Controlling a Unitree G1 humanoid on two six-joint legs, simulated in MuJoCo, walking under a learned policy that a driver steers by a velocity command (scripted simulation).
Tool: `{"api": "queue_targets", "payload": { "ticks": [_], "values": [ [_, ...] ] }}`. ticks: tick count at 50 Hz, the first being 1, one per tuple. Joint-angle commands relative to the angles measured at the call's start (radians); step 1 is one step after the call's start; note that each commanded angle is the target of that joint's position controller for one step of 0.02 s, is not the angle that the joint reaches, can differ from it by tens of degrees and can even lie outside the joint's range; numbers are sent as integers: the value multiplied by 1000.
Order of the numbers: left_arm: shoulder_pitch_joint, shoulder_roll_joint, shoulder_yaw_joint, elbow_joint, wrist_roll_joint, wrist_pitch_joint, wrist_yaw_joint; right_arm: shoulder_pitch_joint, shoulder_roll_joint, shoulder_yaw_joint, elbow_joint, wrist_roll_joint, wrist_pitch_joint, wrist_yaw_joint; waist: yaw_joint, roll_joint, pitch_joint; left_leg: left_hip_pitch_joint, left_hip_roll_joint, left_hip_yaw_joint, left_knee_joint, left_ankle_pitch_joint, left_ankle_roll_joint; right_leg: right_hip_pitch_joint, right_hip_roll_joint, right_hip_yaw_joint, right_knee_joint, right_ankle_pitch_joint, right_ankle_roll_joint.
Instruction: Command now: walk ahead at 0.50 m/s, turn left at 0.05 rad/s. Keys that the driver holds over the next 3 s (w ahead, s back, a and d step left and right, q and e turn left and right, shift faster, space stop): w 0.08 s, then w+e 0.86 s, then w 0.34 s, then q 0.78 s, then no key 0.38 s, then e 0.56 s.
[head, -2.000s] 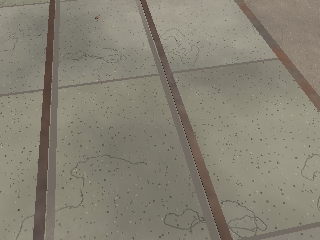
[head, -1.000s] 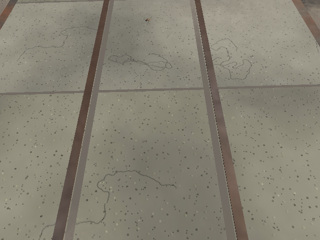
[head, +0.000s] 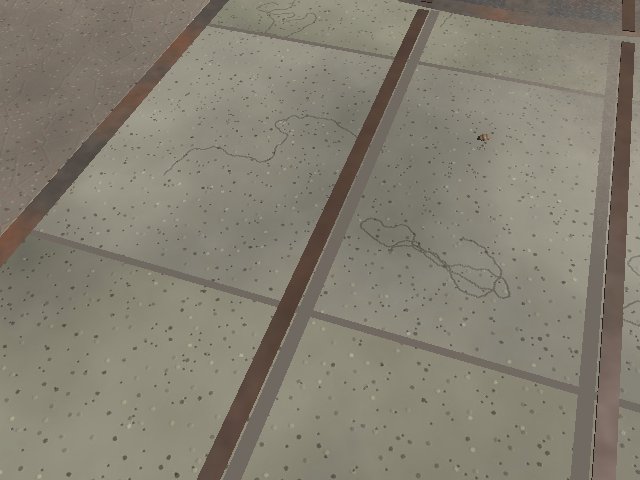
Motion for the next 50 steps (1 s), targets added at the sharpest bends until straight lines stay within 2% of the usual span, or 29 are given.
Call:
{"api": "queue_targets", "payload": {
  "ticks": [1,5,6,7,8,9,10,11,12,13,15,17,19,24,27,30,33,34,35,36,37,38,39,40,41,42,44,47,50],
  "values": [
    [20,171,39,-38,-10,-4,8,-115,-37,-3,-92,9,-19,12,6,-116,36,65,-38,37,-107,82,3,-37,-255,126,-70,241,-150],
    [38,185,44,-15,-13,18,16,-154,-72,-13,-125,12,-31,31,-16,-127,41,92,-56,29,-189,-39,48,80,-314,166,9,313,-122],
    [27,195,46,-15,-13,24,18,-113,-89,-22,-119,10,-35,31,-48,-134,18,169,-76,42,-209,-70,61,83,-310,169,62,408,-111],
    [9,195,44,-19,-12,29,19,-8,-120,-40,-90,7,-38,27,-111,-126,-44,329,-101,64,-245,-66,83,60,-273,143,180,536,-91],
    [0,166,31,-34,-1,28,20,161,-177,-64,-49,-2,-39,16,-184,-102,-167,602,-42,16,-208,-30,122,-63,-218,108,389,493,-60],
    [63,71,1,-69,11,14,17,311,-278,-89,-33,-26,-33,5,-201,87,-339,1015,223,-324,-191,-53,234,-428,-90,35,775,134,6],
    [130,45,-11,-54,-5,-4,14,348,-252,-81,-18,-18,-23,9,-187,238,-446,1104,334,-635,-321,-210,305,-621,-23,133,973,-403,22],
    [49,150,20,-58,-33,-7,13,306,-174,-60,-18,-8,-21,7,-198,131,-293,986,293,-539,-357,-307,256,-708,-77,174,1062,-354,18],
    [-22,164,26,-79,-35,-5,15,232,-142,-48,-24,1,-21,6,-174,89,-169,837,261,-397,-388,-284,220,-725,-121,143,1046,-255,15],
    [-54,152,29,-84,-22,2,20,159,-110,-38,-27,-3,-24,9,-140,45,-100,703,219,-302,-430,-236,200,-685,-156,128,1002,-177,21],
    [-24,115,33,-75,-17,31,21,85,-77,-32,-20,-17,-36,14,-79,81,-37,537,163,-157,-512,-157,182,-582,-197,132,950,-83,29],
    [-16,81,32,-76,-19,52,21,68,-83,-39,-3,-21,-51,15,-56,60,-13,485,152,-60,-552,-52,190,-572,-201,131,942,-27,39],
    [-50,79,36,-96,-13,60,23,78,-98,-47,18,-25,-56,8,-54,30,7,493,151,12,-563,32,192,-621,-202,148,895,50,48],
    [-192,52,26,-148,-7,48,-4,110,-134,-56,51,-20,-43,-14,-96,1,44,552,128,159,-570,89,165,-630,-186,91,608,274,43],
    [-302,39,15,-199,-5,47,-24,167,-162,-64,75,-9,-26,-20,-142,-19,81,643,164,191,-557,103,163,-662,-178,42,499,268,24],
    [-360,47,16,-249,-8,48,-43,197,-181,-72,92,6,0,-22,-151,-13,94,756,195,217,-495,201,146,-688,-160,-1,440,167,-6],
    [-292,93,40,-265,-9,55,-50,170,-221,-83,83,15,21,-31,-83,44,11,794,191,262,-302,654,112,-512,-68,-87,429,17,-62],
    [-185,131,61,-245,-12,58,-47,158,-231,-85,79,18,29,-34,-19,50,-50,770,174,277,-145,754,97,-368,-23,-107,408,-1,-90],
    [-22,189,95,-205,-12,60,-33,145,-221,-79,74,21,29,-37,70,21,-134,654,131,297,82,672,60,-110,10,-87,328,74,-131],
    [81,288,121,-184,-12,71,-8,180,-135,-50,48,-16,16,-33,71,-169,-221,358,61,291,414,82,14,191,-190,218,328,144,-199],
    [24,338,119,-220,-9,56,-13,232,-54,-19,-5,-15,-21,-16,-26,-325,-357,-15,-158,95,725,-597,-30,455,-400,818,150,-45,-410],
    [45,245,93,-224,-4,45,-22,106,-152,-39,-20,22,-57,0,53,-165,-354,-125,-103,-58,754,-547,-5,447,-396,800,70,-87,-359],
    [12,205,80,-219,-1,35,-22,45,-157,-39,-45,43,-71,6,37,-135,-216,-161,-65,-43,698,-463,19,327,-362,649,71,-34,-315],
    [-57,179,71,-226,-4,30,-23,45,-140,-36,-36,26,-74,-2,-20,-35,-125,-112,-19,-39,601,-390,20,163,-314,528,69,73,-277],
    [-117,145,61,-240,1,28,-18,55,-153,-45,-25,1,-66,-8,-55,-40,-89,-43,10,-38,517,-351,11,47,-279,444,58,169,-257],
    [-146,136,55,-257,10,28,-13,77,-154,-49,-22,-5,-52,-6,-83,-61,-73,19,23,-41,485,-325,2,-33,-253,407,35,219,-251],
    [-149,153,59,-258,6,23,-5,91,-131,-48,-26,-16,-30,-8,-100,-63,-63,55,17,-21,410,-291,-32,-113,-233,360,9,306,-259],
    [-109,184,69,-244,1,24,15,-2,-98,-35,-58,-23,-19,-13,-77,-75,-28,40,-7,-3,219,-147,-72,-171,-192,288,-1,324,-240],
    [-76,172,64,-223,-3,30,24,-93,-69,-18,-70,-16,-26,-1,-30,-118,-21,109,-44,13,-22,63,-73,-183,-151,225,13,229,-186]
  ]
}}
